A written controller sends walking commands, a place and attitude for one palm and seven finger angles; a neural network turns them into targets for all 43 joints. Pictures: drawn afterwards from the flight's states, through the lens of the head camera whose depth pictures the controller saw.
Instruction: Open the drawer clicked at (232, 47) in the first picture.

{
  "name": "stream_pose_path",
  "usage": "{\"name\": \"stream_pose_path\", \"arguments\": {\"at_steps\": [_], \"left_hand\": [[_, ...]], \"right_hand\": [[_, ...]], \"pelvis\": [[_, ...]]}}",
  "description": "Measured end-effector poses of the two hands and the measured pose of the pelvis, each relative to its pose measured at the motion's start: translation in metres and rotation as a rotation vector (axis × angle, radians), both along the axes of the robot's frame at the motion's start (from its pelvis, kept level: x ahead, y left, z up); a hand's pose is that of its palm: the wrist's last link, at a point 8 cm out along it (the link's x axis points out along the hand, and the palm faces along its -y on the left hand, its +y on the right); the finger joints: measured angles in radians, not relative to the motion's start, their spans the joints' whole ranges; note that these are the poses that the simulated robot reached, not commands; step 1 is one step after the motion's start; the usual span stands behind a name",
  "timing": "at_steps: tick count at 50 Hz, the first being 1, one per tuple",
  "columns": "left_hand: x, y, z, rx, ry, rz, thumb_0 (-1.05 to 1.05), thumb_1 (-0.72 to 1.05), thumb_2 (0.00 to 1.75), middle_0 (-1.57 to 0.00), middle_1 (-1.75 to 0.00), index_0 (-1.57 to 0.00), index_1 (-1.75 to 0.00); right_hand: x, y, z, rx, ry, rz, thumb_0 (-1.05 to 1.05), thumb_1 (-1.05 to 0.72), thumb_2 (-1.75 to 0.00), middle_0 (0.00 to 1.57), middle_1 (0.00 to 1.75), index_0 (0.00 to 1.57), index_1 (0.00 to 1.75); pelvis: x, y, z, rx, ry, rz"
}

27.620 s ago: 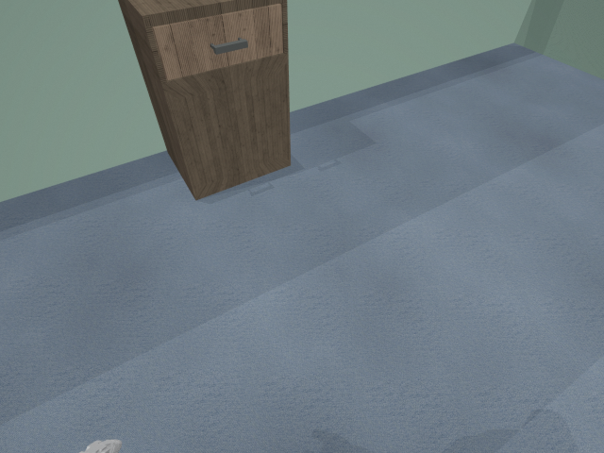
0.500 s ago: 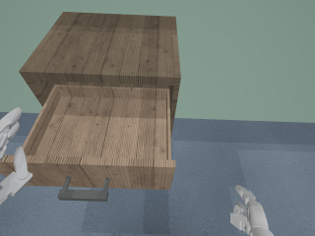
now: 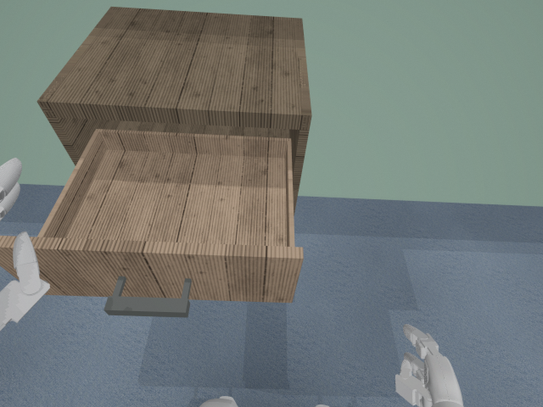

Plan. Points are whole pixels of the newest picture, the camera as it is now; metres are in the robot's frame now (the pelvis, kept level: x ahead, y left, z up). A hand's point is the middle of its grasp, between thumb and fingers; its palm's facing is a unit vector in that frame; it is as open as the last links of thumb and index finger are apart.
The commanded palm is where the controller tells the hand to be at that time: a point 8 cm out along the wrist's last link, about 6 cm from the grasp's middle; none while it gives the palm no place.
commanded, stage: step back with the hand held close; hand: left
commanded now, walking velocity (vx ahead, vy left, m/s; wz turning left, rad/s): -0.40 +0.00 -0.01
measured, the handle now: (151, 294) +0.29 +0.22 -0.06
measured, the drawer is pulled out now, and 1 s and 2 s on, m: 0.30 0.30 0.30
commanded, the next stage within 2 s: stop stepping back and stand still in 0.48 s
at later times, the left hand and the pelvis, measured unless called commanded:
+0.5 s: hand (57, 347) +0.15 +0.20 +0.18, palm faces +0.20 -0.85 -0.49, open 7.4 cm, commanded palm +0.07 +0.25 +0.19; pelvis -0.08 -0.02 +0.00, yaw -5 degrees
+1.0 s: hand out of the picture +0.02 +0.19 +0.18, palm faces +0.32 -0.81 -0.50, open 7.4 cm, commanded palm -0.03 +0.23 +0.19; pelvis -0.17 -0.05 +0.01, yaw -1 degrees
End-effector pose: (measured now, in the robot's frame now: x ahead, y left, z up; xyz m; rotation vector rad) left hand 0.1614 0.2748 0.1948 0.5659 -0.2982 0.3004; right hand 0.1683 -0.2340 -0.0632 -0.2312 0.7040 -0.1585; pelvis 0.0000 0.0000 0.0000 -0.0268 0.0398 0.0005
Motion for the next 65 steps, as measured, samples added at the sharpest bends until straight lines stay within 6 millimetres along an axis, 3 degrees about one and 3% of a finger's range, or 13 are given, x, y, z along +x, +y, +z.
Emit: {"name": "stream_pose_path", "arguments": {"at_steps": [7,14,20,25,30,36,39,45,51,56,65], "left_hand": [[-0.007,0.006,-0.007,-0.024,-0.006,-0.039,0.01,0.88,0.9,-0.21,-0.3,-0.22,-0.3],[-0.017,0.018,0.004,-0.005,0.009,-0.012,0.01,0.88,0.9,-0.21,-0.3,-0.22,-0.3],[-0.027,-0.004,0.006,-0.053,0.009,-0.076,0.01,0.89,0.9,-0.21,-0.3,-0.21,-0.3],[-0.044,-0.032,0.003,0.002,0.04,-0.165,0.01,0.89,0.9,-0.21,-0.3,-0.21,-0.3],[-0.076,-0.05,0.007,0.018,0.076,-0.21,0.01,0.88,0.9,-0.21,-0.3,-0.22,-0.3],[-0.1,-0.034,-0.012,-0.022,0.143,-0.088,0.01,0.88,0.9,-0.21,-0.3,-0.22,-0.3],[-0.112,-0.037,-0.015,-0.036,0.172,-0.056,0.01,0.89,0.9,-0.21,-0.3,-0.22,-0.3],[-0.154,-0.056,0.006,0.035,0.11,-0.084,0.01,0.89,0.9,-0.21,-0.3,-0.22,-0.3],[-0.178,-0.046,0.004,-0.013,0.04,-0.001,0.01,0.88,0.9,-0.21,-0.3,-0.22,-0.3],[-0.183,-0.04,-0.011,-0.073,0.039,0.042,0.01,0.89,0.9,-0.21,-0.3,-0.21,-0.3],[-0.189,-0.049,0.003,-0.034,0.021,0.025,0.01,0.89,0.9,-0.21,-0.3,-0.21,-0.3]], "right_hand": [[-0.02,-0.007,-0.001,-0.059,0.059,-0.04,0.01,-0.91,-0.9,0.21,0.3,0.21,0.3],[-0.032,0.013,0.009,-0.027,0.031,-0.033,0.01,-0.91,-0.9,0.2,0.3,0.2,0.3],[-0.04,0.023,0.011,0.016,0.0,0.039,0.01,-0.9,-0.9,0.21,0.3,0.21,0.3],[-0.054,0.009,0.003,0.047,-0.042,0.066,0.01,-0.9,-0.9,0.21,0.3,0.21,0.3],[-0.09,-0.02,0.003,0.039,0.012,-0.023,0.01,-0.9,-0.9,0.21,0.3,0.21,0.3],[-0.128,-0.044,0.012,-0.014,0.025,-0.105,0.01,-0.91,-0.9,0.21,0.3,0.21,0.3],[-0.148,-0.048,0.014,-0.024,0.016,-0.088,0.01,-0.91,-0.9,0.2,0.3,0.2,0.3],[-0.183,-0.05,0.002,0.006,0.026,-0.051,0.01,-0.91,-0.9,0.2,0.3,0.2,0.3],[-0.211,-0.056,-0.007,0.002,0.098,-0.07,0.01,-0.91,-0.9,0.21,0.3,0.21,0.3],[-0.219,-0.055,-0.008,-0.015,0.067,-0.068,0.01,-0.91,-0.9,0.2,0.3,0.21,0.3],[-0.202,-0.041,-0.008,0.04,0.033,-0.007,0.01,-0.91,-0.9,0.21,0.3,0.21,0.3]], "pelvis": [[-0.01,0.01,-0.003,-0.007,-0.006,0.007],[-0.02,0.01,0.009,-0.031,0.024,-0.015],[-0.043,0.001,0.013,-0.029,0.053,-0.061],[-0.079,-0.017,0.004,-0.007,0.062,-0.078],[-0.096,-0.026,0.008,-0.002,0.037,-0.062],[-0.115,-0.027,0.01,0.016,0.023,-0.056],[-0.132,-0.031,0.012,0.022,0.001,-0.047],[-0.157,-0.042,0.008,0.011,-0.037,-0.008],[-0.167,-0.045,0.009,0.032,-0.028,-0.015],[-0.175,-0.041,0.006,0.033,-0.047,0.003],[-0.173,-0.047,0.008,0.015,-0.054,0.011]]}}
